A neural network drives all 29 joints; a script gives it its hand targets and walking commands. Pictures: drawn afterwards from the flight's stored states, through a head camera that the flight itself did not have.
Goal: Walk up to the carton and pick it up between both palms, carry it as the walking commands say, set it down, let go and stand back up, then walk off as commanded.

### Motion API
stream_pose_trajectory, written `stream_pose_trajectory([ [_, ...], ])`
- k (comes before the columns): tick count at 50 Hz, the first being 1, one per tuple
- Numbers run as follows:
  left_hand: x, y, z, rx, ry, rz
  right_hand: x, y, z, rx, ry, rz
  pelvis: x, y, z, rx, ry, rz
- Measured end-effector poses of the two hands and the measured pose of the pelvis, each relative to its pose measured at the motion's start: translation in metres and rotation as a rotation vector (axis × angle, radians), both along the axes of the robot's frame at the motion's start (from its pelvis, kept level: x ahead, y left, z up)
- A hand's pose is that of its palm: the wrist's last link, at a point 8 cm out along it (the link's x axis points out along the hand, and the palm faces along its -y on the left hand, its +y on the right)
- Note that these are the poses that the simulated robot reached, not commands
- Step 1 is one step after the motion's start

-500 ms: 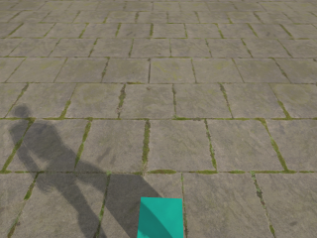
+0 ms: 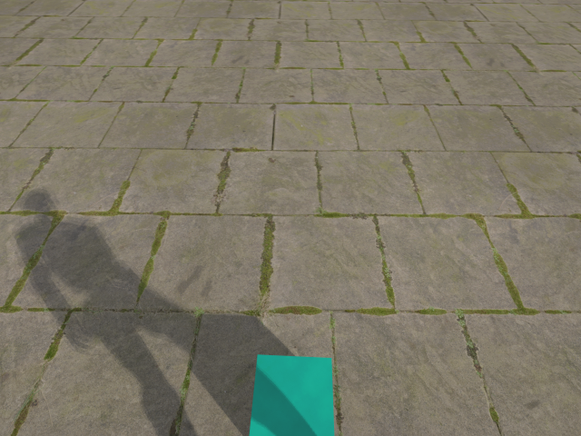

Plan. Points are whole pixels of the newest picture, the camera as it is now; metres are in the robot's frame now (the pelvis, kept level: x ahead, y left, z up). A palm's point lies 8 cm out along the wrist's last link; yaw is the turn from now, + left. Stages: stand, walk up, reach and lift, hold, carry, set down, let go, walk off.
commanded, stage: stand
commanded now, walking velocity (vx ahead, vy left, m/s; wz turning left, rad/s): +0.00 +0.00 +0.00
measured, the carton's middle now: (292, 406) +0.32 +0.02 -0.65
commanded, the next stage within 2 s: reach and lift in 1.60 s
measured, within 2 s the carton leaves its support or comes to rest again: neither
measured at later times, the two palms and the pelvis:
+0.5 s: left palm out of the picture +0.00 +0.23 -0.15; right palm out of the picture -0.03 -0.23 -0.14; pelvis -0.03 +0.00 +0.00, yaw +0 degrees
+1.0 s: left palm out of the picture -0.03 +0.24 -0.15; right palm out of the picture -0.05 -0.22 -0.14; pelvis -0.06 +0.01 +0.00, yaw +0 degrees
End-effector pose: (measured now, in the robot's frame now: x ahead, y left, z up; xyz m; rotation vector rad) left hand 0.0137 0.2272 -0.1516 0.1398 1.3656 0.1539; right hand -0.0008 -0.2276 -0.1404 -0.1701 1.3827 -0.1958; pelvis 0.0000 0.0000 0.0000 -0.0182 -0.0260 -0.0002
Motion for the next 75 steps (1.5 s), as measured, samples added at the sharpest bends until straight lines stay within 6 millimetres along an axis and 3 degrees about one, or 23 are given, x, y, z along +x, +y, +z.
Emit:
stream_pose_trajectory([
  [12,-0.008,-0.001,0.002,-0.001,-0.007,-0.005,-0.005,-0.005,0.002,-0.002,-0.013,0.001,-0.011,-0.002,0.002,-0.001,-0.002,-0.004],
  [48,-0.043,0.01,0.006,-0.001,-0.017,-0.014,-0.052,0.003,0.002,0.01,-0.007,0.001,-0.054,0.007,0.004,0.003,-0.035,-0.004],
  [75,-0.069,-0.001,0.003,-0.029,0.012,0.005,-0.066,0.013,-0.001,0.033,-0.004,-0.013,-0.065,0.009,0.003,0.004,-0.033,-0.007],
])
